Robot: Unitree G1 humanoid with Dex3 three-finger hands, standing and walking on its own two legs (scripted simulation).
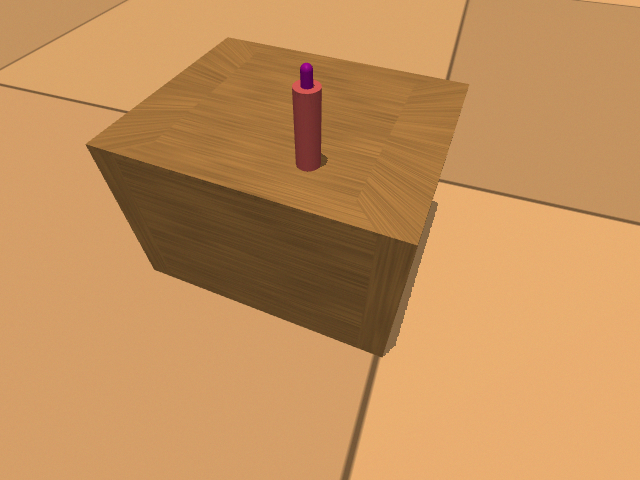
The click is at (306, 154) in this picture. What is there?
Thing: necked bottle
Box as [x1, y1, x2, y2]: [292, 63, 321, 171]
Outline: 303,63 300,67 300,79 292,84 295,155 297,167 302,170 309,171 316,169 320,164 321,85 319,82 312,79 311,65 309,63
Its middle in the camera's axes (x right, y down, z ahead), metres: -0.03 -0.28 +0.92
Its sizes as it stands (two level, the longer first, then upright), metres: 0.066 0.066 0.269
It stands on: a support 0.60 m high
